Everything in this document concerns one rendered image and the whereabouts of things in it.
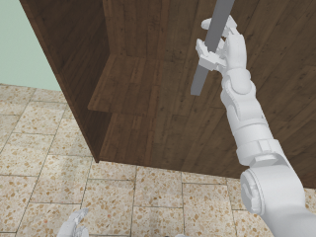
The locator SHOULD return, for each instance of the wardrobe door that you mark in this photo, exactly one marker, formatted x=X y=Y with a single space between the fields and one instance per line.
x=309 y=177
x=192 y=133

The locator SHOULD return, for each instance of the robot right upper arm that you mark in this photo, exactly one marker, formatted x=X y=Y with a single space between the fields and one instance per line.
x=274 y=193

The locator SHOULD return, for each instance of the robot right hand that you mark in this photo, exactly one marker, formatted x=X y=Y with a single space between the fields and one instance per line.
x=232 y=50

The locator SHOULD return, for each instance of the handle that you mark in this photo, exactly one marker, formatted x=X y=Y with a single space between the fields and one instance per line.
x=216 y=27

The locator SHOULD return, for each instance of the robot left hand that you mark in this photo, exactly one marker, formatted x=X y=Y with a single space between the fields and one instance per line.
x=68 y=228

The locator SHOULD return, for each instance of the right robot forearm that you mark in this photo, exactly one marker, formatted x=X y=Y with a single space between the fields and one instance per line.
x=256 y=146

